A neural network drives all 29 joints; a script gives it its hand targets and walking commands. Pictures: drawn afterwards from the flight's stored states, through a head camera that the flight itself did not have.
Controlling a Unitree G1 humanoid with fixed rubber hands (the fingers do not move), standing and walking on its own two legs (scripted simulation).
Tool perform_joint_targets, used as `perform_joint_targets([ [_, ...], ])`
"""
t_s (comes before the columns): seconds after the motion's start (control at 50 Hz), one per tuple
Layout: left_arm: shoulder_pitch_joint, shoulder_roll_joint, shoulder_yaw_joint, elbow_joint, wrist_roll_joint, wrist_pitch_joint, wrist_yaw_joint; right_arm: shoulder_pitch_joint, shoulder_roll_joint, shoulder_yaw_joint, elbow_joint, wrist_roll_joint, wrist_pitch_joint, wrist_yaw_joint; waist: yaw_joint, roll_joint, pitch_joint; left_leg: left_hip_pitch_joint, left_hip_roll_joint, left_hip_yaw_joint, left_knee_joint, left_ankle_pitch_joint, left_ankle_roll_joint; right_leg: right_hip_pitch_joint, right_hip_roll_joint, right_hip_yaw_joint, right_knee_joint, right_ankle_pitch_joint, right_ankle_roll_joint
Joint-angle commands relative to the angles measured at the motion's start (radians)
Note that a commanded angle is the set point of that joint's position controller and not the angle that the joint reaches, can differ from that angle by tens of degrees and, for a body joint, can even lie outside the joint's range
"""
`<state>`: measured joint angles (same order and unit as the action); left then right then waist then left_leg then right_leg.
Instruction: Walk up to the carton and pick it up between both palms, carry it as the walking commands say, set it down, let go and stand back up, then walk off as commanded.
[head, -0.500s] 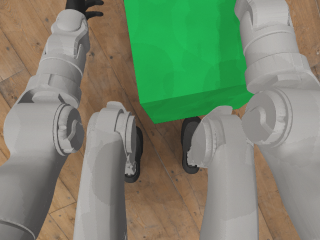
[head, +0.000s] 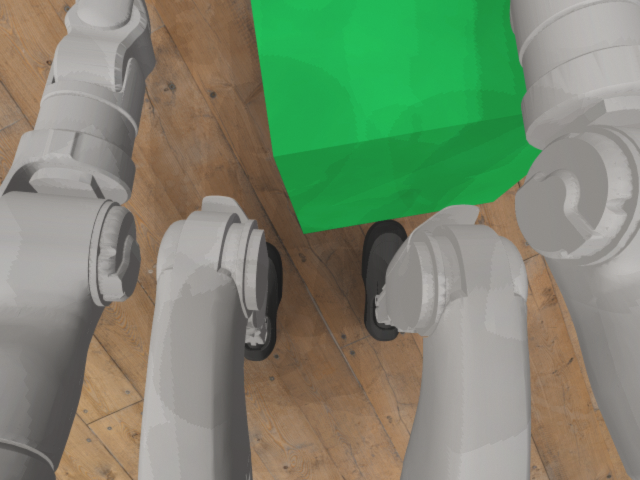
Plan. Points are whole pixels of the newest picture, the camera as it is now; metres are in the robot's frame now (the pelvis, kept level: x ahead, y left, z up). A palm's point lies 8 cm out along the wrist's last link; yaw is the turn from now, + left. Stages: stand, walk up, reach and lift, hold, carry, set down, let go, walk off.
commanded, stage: set down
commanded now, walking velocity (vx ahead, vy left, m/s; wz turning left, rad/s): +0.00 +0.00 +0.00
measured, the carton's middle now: (384, 54) +0.48 -0.05 -0.22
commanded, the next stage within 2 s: let go in 1.56 s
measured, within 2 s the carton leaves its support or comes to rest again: neither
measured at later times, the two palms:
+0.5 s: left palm out of the picture +0.55 +0.19 -0.15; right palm out of the picture +0.60 -0.19 -0.11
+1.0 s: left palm out of the picture +0.55 +0.21 -0.02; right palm out of the picture +0.56 -0.21 -0.02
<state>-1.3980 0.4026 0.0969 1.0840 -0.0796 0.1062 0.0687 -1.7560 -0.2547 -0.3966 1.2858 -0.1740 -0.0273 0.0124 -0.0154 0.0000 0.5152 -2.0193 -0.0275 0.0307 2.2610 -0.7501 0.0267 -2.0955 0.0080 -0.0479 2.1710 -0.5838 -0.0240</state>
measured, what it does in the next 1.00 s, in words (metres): rises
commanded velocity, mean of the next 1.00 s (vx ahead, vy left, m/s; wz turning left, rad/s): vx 0.00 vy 0.00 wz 0.00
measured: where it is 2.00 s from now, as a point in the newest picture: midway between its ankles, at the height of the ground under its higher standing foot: (320, 309)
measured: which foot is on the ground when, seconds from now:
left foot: down 0.00-1.00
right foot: down 0.00-1.00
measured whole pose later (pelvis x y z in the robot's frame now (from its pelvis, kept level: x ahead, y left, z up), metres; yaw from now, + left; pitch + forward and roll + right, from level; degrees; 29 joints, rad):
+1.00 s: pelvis -0.02 -0.01 +0.11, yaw +2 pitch +33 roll +1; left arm -1.46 0.52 0.11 0.58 -0.26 0.52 0.12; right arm -1.43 -0.48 -0.17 0.56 0.21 0.49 -0.14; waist -0.01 -0.01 0.52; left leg -1.84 -0.04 0.03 1.83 -0.57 0.03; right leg -1.90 0.01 -0.02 1.77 -0.45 -0.03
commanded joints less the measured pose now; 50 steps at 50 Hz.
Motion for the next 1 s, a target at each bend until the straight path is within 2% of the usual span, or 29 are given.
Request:
perform_joint_targets([
  [0.0,-0.388,0.192,-0.023,-0.126,-0.084,-0.033,-0.007,0.266,-0.303,-0.039,0.281,0.071,0.156,-0.073,-0.128,0.177,-0.946,0.248,-0.022,-0.054,-0.251,0.337,-0.113,0.374,0.047,0.059,-0.079,0.294,-0.002],
  [0.02,-0.388,0.182,-0.039,-0.123,-0.095,-0.032,-0.009,0.262,-0.302,-0.041,0.271,0.077,0.153,-0.073,-0.138,0.195,-0.95,0.251,-0.023,-0.053,-0.249,0.334,-0.113,0.361,0.051,0.058,-0.077,0.288,-0.004],
  [0.1,-0.412,0.187,-0.039,-0.16,-0.115,-0.032,-0.013,0.236,-0.322,-0.028,0.249,0.086,0.153,-0.07,-0.129,0.173,-0.99,0.256,-0.019,-0.056,-0.236,0.374,-0.11,0.382,0.042,0.065,-0.076,0.32,-0.002],
  [0.12,-0.418,0.204,-0.039,-0.15,-0.114,-0.032,-0.01,0.233,-0.313,-0.022,0.254,0.097,0.154,-0.07,-0.116,0.185,-0.973,0.253,-0.017,-0.056,-0.245,0.357,-0.108,0.38,0.041,0.065,-0.075,0.304,-0.002],
  [0.16,-0.417,0.207,-0.028,-0.145,-0.116,-0.027,-0.007,0.219,-0.314,0.0,0.253,0.109,0.156,-0.067,-0.093,0.161,-0.975,0.248,-0.016,-0.056,-0.244,0.349,-0.104,0.384,0.039,0.07,-0.075,0.288,-0.002],
  [0.18,-0.424,0.226,-0.017,-0.181,-0.106,-0.034,-0.003,0.227,-0.308,0.004,0.241,0.116,0.154,-0.062,-0.084,0.16,-1.001,0.262,-0.016,-0.054,-0.243,0.371,-0.102,0.383,0.04,0.066,-0.069,0.304,0.0],
  [0.2,-0.44,0.23,-0.02,-0.19,-0.114,-0.033,-0.004,0.224,-0.307,0.013,0.245,0.13,0.156,-0.062,-0.08,0.168,-1.008,0.268,-0.016,-0.05,-0.241,0.371,-0.099,0.396,0.04,0.073,-0.073,0.305,-0.001],
  [0.22,-0.441,0.206,-0.04,-0.194,-0.133,-0.033,-0.004,0.225,-0.304,0.02,0.256,0.14,0.154,-0.06,-0.098,0.164,-1.013,0.272,-0.013,-0.057,-0.244,0.383,-0.094,0.393,0.034,0.071,-0.074,0.316,-0.001],
  [0.24,-0.449,0.22,-0.03,-0.201,-0.13,-0.03,-0.002,0.209,-0.306,0.034,0.234,0.155,0.156,-0.06,-0.075,0.172,-1.026,0.284,-0.011,-0.052,-0.24,0.387,-0.097,0.41,0.033,0.077,-0.076,0.321,0.001],
  [0.26,-0.447,0.217,-0.029,-0.198,-0.13,-0.027,-0.001,0.219,-0.303,0.04,0.24,0.168,0.159,-0.055,-0.081,0.167,-1.028,0.282,-0.01,-0.052,-0.249,0.388,-0.093,0.421,0.032,0.076,-0.081,0.327,0.003],
  [0.28,-0.467,0.216,-0.016,-0.222,-0.134,-0.025,0.004,0.197,-0.309,0.049,0.217,0.176,0.158,-0.06,-0.069,0.15,-1.052,0.297,-0.011,-0.054,-0.248,0.402,-0.088,0.445,0.027,0.079,-0.08,0.338,0.005],
  [0.32,-0.472,0.217,-0.01,-0.294,-0.145,-0.02,0.015,0.166,-0.29,0.089,0.11,0.216,0.158,-0.072,-0.036,0.14,-1.194,0.361,-0.019,-0.05,-0.26,0.47,-0.081,0.537,0.031,0.082,-0.085,0.405,0.008],
  [0.34,-0.478,0.214,-0.011,-0.326,-0.149,-0.015,0.022,0.161,-0.295,0.101,0.094,0.23,0.161,-0.077,-0.037,0.146,-1.233,0.386,-0.02,-0.04,-0.267,0.481,-0.085,0.556,0.029,0.08,-0.099,0.414,0.009],
  [0.4,-0.504,0.221,0.002,-0.395,-0.169,0.005,0.039,0.09,-0.285,0.165,-0.049,0.3,0.166,-0.095,-0.003,0.113,-1.412,0.418,-0.028,-0.026,-0.289,0.524,-0.078,0.707,0.029,0.095,-0.123,0.501,0.01],
  [0.44,-0.465,0.224,0.001,-0.35,-0.17,0.028,0.047,0.064,-0.313,0.171,-0.112,0.329,0.175,-0.11,0.003,0.112,-1.493,0.425,-0.029,-0.014,-0.305,0.522,-0.075,0.771,0.029,0.091,-0.139,0.521,0.011],
  [0.48,-0.468,0.225,-0.007,-0.401,-0.191,0.054,0.054,0.02,-0.325,0.196,-0.261,0.359,0.19,-0.126,0.001,0.061,-1.676,0.471,-0.035,-0.013,-0.323,0.55,-0.063,0.89,0.032,0.086,-0.155,0.568,0.015],
  [0.5,-0.442,0.226,-0.005,-0.404,-0.187,0.068,0.057,0.022,-0.32,0.206,-0.296,0.376,0.199,-0.131,0.015,0.048,-1.728,0.486,-0.039,-0.007,-0.339,0.561,-0.061,0.907,0.036,0.072,-0.159,0.575,0.018],
  [0.6,-0.426,0.286,0.035,-0.509,-0.198,0.167,0.084,-0.019,-0.398,0.192,-0.556,0.393,0.281,-0.174,0.021,-0.009,-2.074,0.621,-0.048,-0.006,-0.393,0.61,-0.045,1.077,0.046,0.056,-0.205,0.621,0.018],
  [0.62,-0.443,0.302,0.032,-0.577,-0.211,0.186,0.09,-0.021,-0.424,0.179,-0.604,0.395,0.301,-0.18,0.001,-0.011,-2.126,0.653,-0.045,-0.011,-0.41,0.611,-0.043,1.095,0.049,0.052,-0.224,0.614,0.015],
  [0.66,-0.461,0.347,0.059,-0.664,-0.206,0.229,0.096,-0.018,-0.418,0.194,-0.667,0.418,0.35,-0.187,0.032,0.0,-2.224,0.721,-0.045,-0.003,-0.436,0.611,-0.039,1.111,0.055,0.05,-0.259,0.586,0.011],
  [0.7,-0.471,0.355,0.052,-0.741,-0.221,0.272,0.099,-0.036,-0.448,0.189,-0.766,0.439,0.386,-0.189,0.019,0.019,-2.298,0.809,-0.04,-0.007,-0.46,0.636,-0.036,1.101,0.061,0.046,-0.3,0.567,0.009],
  [0.72,-0.445,0.34,0.055,-0.729,-0.227,0.297,0.097,-0.043,-0.444,0.2,-0.83,0.45,0.403,-0.187,0.023,-0.008,-2.353,0.847,-0.04,-0.014,-0.479,0.647,-0.031,1.14,0.06,0.047,-0.323,0.574,0.01],
  [0.74,-0.43,0.335,0.048,-0.723,-0.228,0.314,0.094,-0.058,-0.461,0.194,-0.862,0.461,0.415,-0.183,0.025,0.015,-2.315,0.845,-0.042,-0.012,-0.498,0.638,-0.028,1.093,0.062,0.045,-0.345,0.541,0.006],
  [0.78,-0.403,0.322,0.05,-0.673,-0.237,0.343,0.083,-0.091,-0.481,0.191,-0.935,0.462,0.433,-0.178,0.015,-0.01,-2.291,0.848,-0.038,-0.018,-0.529,0.626,-0.025,1.097,0.058,0.042,-0.386,0.518,0.01],
  [0.8,-0.41,0.322,0.049,-0.682,-0.237,0.353,0.077,-0.085,-0.481,0.186,-0.951,0.456,0.441,-0.177,0.005,-0.017,-2.29,0.831,-0.037,-0.025,-0.555,0.615,-0.022,1.122,0.056,0.048,-0.407,0.52,0.008],
  [0.82,-0.413,0.318,0.05,-0.663,-0.242,0.362,0.073,-0.099,-0.483,0.193,-0.963,0.466,0.45,-0.17,0.015,-0.023,-2.277,0.861,-0.039,-0.025,-0.58,0.606,-0.02,1.107,0.056,0.041,-0.43,0.487,0.013],
  [0.88,-0.447,0.336,0.065,-0.731,-0.244,0.375,0.064,-0.091,-0.488,0.187,-1.018,0.482,0.471,-0.158,0.013,-0.004,-2.33,0.925,-0.033,-0.034,-0.624,0.629,-0.018,1.147,0.052,0.047,-0.474,0.505,0.006],
  [0.94,-0.444,0.363,0.091,-0.713,-0.23,0.387,0.049,-0.047,-0.467,0.204,-0.959,0.472,0.5,-0.15,0.023,-0.031,-2.322,0.932,-0.04,-0.03,-0.688,0.614,-0.013,1.193,0.054,0.047,-0.534,0.5,0.013],
  [0.98,-0.466,0.36,0.081,-0.745,-0.228,0.388,0.039,-0.048,-0.455,0.215,-0.96,0.488,0.51,-0.137,0.027,-0.018,-2.326,0.959,-0.041,-0.029,-0.727,0.623,-0.011,1.207,0.053,0.052,-0.57,0.506,0.012],
])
